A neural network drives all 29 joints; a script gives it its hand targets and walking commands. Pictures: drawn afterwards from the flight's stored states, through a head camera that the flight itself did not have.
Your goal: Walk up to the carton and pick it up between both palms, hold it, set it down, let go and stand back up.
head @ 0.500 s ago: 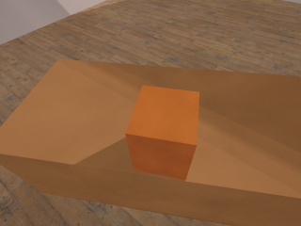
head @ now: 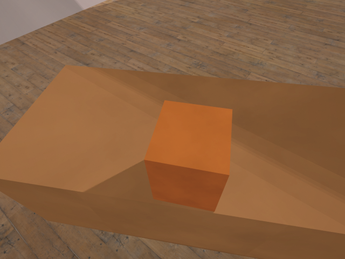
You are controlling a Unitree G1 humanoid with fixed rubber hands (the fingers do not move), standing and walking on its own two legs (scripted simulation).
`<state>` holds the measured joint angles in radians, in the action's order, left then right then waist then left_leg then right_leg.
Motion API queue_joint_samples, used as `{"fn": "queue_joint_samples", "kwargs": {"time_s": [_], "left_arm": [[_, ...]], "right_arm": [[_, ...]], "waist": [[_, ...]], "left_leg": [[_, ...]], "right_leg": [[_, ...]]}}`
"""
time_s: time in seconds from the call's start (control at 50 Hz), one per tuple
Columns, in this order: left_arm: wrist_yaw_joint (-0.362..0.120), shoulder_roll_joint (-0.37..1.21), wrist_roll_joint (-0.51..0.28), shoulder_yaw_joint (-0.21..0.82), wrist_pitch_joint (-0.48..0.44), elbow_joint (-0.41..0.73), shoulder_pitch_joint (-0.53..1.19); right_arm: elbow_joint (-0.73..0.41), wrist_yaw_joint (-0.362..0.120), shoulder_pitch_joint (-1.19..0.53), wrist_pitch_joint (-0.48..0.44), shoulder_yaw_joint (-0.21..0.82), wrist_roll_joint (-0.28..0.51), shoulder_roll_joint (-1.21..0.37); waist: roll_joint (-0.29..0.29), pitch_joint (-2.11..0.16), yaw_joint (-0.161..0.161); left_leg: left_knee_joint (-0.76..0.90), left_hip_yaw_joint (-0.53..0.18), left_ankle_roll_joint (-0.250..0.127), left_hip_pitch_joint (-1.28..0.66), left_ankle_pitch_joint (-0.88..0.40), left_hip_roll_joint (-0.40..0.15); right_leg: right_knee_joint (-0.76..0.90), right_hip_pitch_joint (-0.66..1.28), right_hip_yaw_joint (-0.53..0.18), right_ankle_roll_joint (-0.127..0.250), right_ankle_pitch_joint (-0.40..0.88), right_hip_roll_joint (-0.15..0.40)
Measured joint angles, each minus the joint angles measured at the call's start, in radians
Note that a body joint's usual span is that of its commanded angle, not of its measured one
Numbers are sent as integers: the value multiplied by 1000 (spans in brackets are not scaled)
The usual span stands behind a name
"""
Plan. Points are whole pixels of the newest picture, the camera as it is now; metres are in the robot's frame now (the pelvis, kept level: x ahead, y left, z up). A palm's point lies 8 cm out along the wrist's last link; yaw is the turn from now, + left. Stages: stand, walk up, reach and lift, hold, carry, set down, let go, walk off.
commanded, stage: stand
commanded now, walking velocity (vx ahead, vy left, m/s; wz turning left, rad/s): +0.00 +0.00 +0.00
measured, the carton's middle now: (190, 157) +0.40 -0.02 -0.08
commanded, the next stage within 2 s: none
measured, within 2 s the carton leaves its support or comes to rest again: neither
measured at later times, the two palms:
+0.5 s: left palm out of the picture +0.02 +0.23 -0.14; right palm out of the picture +0.01 -0.22 -0.14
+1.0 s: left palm out of the picture +0.02 +0.23 -0.14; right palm out of the picture +0.01 -0.22 -0.14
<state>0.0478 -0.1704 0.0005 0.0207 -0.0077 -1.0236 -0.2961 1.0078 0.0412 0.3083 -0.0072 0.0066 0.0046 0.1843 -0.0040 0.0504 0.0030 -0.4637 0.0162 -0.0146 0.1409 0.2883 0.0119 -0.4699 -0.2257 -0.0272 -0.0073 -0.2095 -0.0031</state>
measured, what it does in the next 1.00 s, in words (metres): stands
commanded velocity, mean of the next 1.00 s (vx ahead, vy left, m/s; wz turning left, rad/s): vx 0.00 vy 0.00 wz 0.00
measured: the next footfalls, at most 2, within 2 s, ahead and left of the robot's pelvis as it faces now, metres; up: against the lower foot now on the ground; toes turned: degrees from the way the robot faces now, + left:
none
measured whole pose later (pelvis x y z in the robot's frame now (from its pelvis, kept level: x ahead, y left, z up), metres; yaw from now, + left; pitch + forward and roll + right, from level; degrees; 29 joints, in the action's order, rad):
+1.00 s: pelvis +0.02 +0.01 +0.00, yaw -1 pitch -2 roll +0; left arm 0.06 -0.16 0.00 0.04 0.00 -1.10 -0.27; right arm 1.05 0.05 0.31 -0.01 0.02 0.01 0.16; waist 0.01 0.06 0.00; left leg -0.42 0.04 -0.03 0.09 0.29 0.02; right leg -0.44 -0.19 -0.05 -0.02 -0.22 0.00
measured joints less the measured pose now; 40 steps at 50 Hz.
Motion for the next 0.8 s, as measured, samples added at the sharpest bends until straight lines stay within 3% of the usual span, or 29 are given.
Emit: {"fn": "queue_joint_samples", "kwargs": {"time_s": [0.8], "left_arm": [[10,9,-2,10,3,-71,29]], "right_arm": [[38,9,-4,-2,6,1,-17]], "waist": [[8,9,-2]], "left_leg": [[43,20,-9,-50,6,3]], "right_leg": [[27,37,-15,-11,-9,5]]}}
